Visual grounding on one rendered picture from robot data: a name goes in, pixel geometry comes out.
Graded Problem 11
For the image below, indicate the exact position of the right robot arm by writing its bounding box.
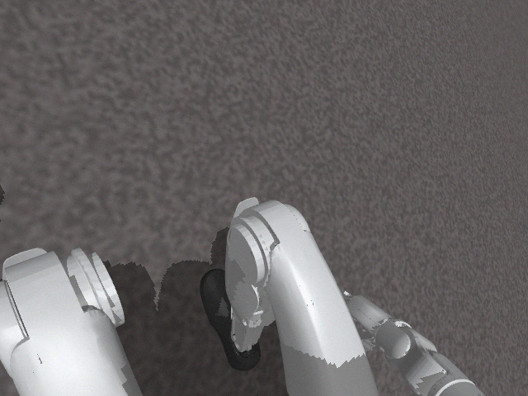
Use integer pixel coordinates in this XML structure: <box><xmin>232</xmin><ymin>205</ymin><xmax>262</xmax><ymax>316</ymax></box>
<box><xmin>375</xmin><ymin>319</ymin><xmax>486</xmax><ymax>396</ymax></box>

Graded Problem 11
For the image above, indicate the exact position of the right robot foot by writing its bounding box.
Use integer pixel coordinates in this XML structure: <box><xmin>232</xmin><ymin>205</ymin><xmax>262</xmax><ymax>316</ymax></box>
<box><xmin>200</xmin><ymin>269</ymin><xmax>261</xmax><ymax>371</ymax></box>

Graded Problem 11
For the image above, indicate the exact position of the right robot hand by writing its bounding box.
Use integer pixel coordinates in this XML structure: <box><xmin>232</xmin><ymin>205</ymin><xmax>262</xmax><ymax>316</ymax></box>
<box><xmin>340</xmin><ymin>289</ymin><xmax>395</xmax><ymax>351</ymax></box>

